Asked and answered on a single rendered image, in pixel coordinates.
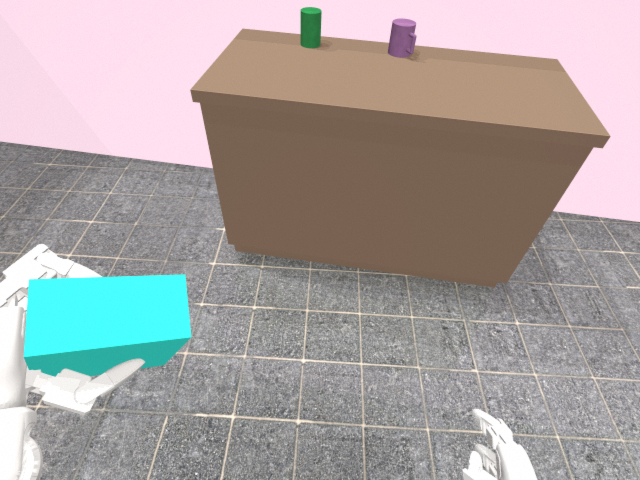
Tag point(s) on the left robot forearm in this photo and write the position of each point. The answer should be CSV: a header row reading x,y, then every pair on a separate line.
x,y
20,455

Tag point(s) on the table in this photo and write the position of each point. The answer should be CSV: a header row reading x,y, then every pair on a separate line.
x,y
445,164

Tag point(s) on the right robot hand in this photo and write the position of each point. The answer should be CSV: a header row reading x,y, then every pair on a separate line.
x,y
510,462

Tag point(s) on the left robot hand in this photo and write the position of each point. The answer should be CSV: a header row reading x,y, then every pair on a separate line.
x,y
69,390

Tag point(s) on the sponge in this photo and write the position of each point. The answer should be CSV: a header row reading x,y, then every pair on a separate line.
x,y
90,325

